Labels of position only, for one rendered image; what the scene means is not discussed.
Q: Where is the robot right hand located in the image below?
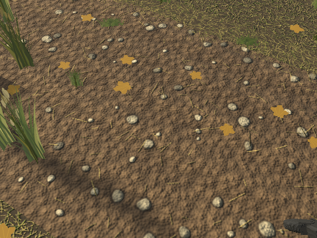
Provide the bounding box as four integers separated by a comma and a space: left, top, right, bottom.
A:
283, 218, 317, 238

